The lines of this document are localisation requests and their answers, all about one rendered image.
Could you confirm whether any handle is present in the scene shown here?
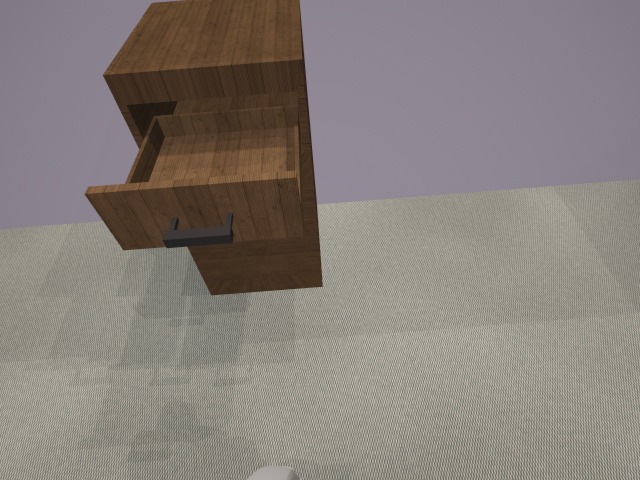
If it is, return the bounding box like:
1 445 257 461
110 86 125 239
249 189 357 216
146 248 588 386
163 213 234 248

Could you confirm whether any cabinet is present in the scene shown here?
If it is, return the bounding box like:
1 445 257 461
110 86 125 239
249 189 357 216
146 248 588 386
103 0 323 295

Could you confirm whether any drawer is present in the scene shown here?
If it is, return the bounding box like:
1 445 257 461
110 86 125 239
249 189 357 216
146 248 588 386
85 105 304 250

